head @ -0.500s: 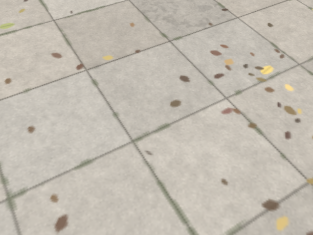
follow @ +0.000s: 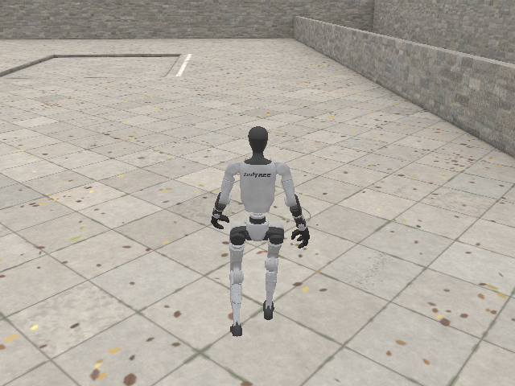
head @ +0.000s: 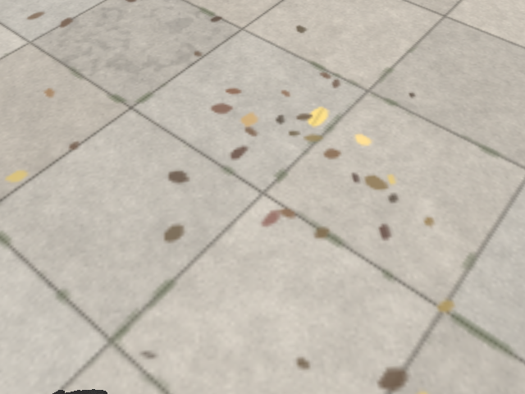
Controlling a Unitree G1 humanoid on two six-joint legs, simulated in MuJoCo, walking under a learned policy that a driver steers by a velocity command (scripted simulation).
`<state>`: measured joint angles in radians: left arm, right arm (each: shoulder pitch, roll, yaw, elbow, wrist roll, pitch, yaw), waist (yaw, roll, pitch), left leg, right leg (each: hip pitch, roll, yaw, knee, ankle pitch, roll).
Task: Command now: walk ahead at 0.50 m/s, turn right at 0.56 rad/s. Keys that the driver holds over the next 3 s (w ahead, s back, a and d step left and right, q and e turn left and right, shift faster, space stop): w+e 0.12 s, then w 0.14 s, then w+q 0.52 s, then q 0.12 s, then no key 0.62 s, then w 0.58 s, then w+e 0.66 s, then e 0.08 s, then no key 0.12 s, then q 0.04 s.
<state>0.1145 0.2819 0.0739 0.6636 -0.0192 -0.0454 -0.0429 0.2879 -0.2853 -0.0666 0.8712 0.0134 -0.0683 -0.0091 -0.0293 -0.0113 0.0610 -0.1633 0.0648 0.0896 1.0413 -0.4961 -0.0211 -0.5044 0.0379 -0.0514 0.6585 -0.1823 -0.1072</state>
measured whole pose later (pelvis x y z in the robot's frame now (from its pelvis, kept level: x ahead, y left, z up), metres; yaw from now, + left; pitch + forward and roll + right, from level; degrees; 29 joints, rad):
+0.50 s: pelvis +0.29 +0.04 +0.01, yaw -5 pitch +2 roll +0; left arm 0.33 0.30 0.07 0.77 0.00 -0.05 0.01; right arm 0.12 -0.28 -0.05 0.74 0.01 -0.11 0.05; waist 0.03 -0.01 0.01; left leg -0.47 -0.04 0.02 0.57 -0.15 0.07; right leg -0.15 0.05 0.08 0.83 -0.48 -0.03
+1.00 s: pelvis +0.55 +0.02 +0.01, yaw +10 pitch +3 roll -1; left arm 0.01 0.26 0.04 0.63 0.02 -0.11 -0.01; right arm 0.36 -0.30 -0.07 0.76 0.01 -0.01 -0.03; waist -0.08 0.02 0.03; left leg -0.23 -0.13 -0.23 0.88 -0.58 0.02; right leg -0.46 0.06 0.04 0.48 -0.06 -0.02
